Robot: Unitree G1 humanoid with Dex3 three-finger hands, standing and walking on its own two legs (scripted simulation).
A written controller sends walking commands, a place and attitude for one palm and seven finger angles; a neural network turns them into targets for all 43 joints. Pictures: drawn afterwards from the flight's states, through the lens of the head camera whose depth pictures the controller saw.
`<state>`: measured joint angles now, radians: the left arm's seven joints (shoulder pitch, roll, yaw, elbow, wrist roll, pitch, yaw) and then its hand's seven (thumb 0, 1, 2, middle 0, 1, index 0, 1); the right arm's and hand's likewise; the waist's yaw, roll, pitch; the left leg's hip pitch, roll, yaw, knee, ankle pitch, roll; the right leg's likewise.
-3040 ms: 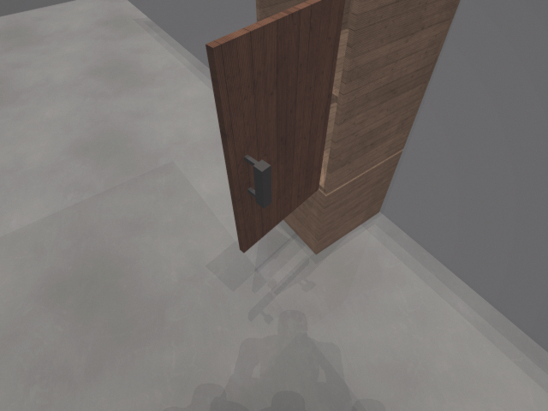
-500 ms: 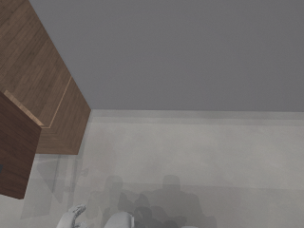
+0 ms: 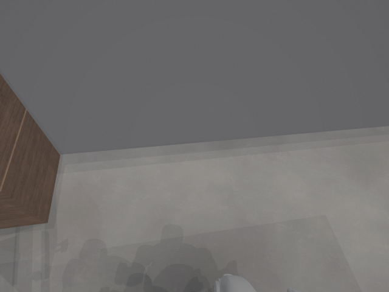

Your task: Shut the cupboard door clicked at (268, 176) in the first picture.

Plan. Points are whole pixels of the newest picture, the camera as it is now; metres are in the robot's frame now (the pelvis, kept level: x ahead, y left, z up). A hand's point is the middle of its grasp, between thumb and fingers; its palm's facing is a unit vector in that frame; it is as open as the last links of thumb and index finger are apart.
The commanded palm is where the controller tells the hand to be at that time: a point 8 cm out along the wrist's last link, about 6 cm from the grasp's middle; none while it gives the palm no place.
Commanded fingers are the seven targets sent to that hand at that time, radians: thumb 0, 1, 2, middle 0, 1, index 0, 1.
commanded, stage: walk around to get in front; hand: left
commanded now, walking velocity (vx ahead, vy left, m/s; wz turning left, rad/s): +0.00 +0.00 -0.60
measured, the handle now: out of the picture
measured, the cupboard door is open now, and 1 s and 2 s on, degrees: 100 100 100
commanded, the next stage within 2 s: none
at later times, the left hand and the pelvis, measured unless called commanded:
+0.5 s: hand (154, 270) +0.17 +0.10 -0.16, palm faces -0.30 -0.92 -0.25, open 7.4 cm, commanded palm none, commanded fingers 0.00 0.90 0.90 -0.20 -0.30 -0.20 -0.30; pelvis +0.02 -0.06 +0.00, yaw -18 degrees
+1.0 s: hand (163, 236) +0.25 +0.09 -0.17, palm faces -0.56 -0.81 -0.21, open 7.4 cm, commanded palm none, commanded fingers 0.00 0.90 0.90 -0.20 -0.30 -0.20 -0.30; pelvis +0.06 -0.04 +0.00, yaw -36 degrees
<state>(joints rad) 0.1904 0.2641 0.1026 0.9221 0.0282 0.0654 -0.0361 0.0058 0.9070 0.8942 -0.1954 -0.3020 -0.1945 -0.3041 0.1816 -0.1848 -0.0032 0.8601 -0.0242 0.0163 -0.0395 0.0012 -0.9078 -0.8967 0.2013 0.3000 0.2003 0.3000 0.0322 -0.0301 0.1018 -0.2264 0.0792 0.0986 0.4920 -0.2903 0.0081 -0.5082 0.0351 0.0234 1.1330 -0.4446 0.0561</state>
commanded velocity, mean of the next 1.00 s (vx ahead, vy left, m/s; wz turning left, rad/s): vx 0.00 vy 0.00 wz -0.60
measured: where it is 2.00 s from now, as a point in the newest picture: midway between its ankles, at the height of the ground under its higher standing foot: (248, 288)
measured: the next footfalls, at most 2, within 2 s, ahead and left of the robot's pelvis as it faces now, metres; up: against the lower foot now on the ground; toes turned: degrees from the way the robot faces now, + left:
right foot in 0.24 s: +0.02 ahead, -0.15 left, +0.00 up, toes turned -15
left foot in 0.68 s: +0.14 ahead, +0.04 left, +0.00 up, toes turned -22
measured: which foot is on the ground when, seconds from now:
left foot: down 0.00-0.24, up 0.26-0.66, down 0.68-1.00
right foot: up 0.00-0.22, down 0.24-0.70, up 0.72-1.00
